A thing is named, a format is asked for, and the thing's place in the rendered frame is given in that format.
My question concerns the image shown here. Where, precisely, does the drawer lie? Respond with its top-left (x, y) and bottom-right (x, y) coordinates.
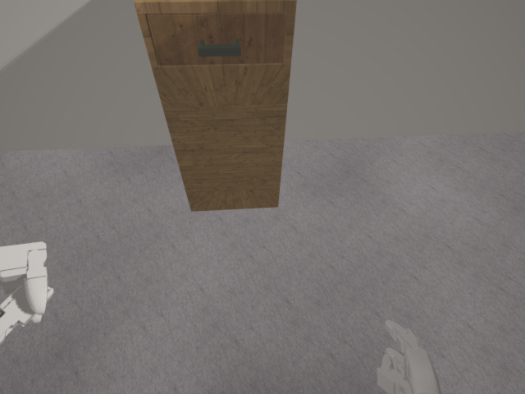
top-left (147, 12), bottom-right (286, 66)

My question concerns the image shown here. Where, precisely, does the handle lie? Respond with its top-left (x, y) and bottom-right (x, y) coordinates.
top-left (198, 39), bottom-right (241, 57)

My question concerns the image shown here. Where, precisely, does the robot right hand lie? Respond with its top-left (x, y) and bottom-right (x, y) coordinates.
top-left (377, 320), bottom-right (441, 394)

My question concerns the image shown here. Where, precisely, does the cabinet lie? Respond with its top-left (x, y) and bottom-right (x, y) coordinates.
top-left (134, 0), bottom-right (297, 212)

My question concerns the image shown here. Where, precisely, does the robot left hand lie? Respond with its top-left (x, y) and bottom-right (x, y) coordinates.
top-left (0, 241), bottom-right (53, 345)

